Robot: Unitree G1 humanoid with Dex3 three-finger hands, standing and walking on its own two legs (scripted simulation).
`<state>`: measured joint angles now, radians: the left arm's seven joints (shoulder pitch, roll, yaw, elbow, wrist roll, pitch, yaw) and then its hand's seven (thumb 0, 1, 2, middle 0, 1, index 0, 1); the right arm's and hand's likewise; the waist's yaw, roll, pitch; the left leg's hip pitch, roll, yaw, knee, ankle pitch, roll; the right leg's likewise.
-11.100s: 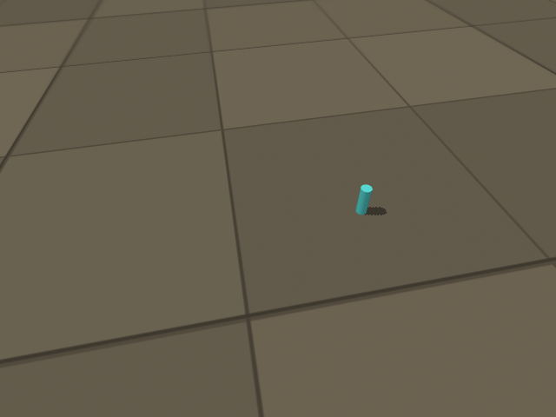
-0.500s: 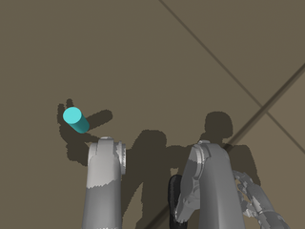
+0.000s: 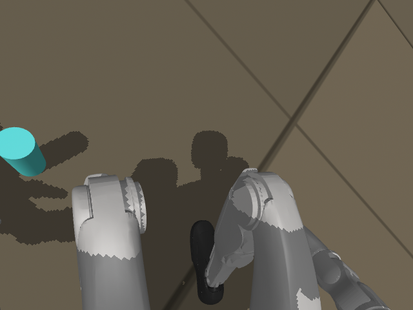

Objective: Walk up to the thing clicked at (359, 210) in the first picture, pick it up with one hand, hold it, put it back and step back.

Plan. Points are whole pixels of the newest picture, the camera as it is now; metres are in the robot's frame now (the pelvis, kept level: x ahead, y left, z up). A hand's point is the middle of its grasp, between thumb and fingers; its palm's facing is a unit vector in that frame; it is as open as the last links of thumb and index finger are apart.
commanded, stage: close in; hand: left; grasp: from the side
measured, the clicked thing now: (24, 155) +0.38 +0.31 -0.21
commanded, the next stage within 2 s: rest palm in 0.56 s
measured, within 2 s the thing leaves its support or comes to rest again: leaves its support in 1.76 s
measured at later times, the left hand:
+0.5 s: hand (8, 171) +0.34 +0.31 -0.17, palm faces +0.43 -0.90 +0.02, open 17.4 cm
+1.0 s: hand (21, 163) +0.36 +0.30 -0.19, palm faces +0.45 -0.90 +0.00, open 13.3 cm
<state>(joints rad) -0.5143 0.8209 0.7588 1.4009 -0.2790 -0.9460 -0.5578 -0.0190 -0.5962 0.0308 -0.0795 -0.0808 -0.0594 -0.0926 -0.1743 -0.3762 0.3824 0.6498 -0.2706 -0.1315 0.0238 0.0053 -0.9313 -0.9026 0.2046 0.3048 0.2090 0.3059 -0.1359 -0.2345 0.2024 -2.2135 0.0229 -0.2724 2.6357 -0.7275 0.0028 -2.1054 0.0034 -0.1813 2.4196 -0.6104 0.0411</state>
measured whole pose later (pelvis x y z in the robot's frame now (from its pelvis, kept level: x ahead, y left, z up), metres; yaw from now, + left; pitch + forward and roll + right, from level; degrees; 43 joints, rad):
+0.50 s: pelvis -0.02 +0.00 -0.01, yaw -2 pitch +8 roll -16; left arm -0.45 0.74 0.62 1.42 -0.19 -1.16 -0.15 -0.02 -0.53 0.04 -0.07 -0.07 -0.07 -0.06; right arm -0.16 -0.39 0.47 0.58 -0.35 -0.06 0.13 0.00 -0.92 -0.90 0.21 0.30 0.21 0.31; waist -0.18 -0.27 0.27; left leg -2.19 0.02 -0.34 2.69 -0.68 0.01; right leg -2.06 0.03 -0.23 2.42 -0.54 0.06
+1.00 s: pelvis -0.02 +0.01 -0.02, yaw -3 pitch +7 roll -18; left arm -0.48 0.78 0.58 1.45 -0.12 -1.23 0.01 -0.01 -0.06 0.36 -0.32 -0.29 -0.30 -0.30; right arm -0.20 -0.38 0.50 0.56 -0.39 -0.04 0.15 0.00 -0.88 -0.89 0.20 0.30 0.21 0.30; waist -0.19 -0.31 0.32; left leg -2.18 0.02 -0.38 2.71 -0.71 0.01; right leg -2.04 0.05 -0.26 2.41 -0.54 0.06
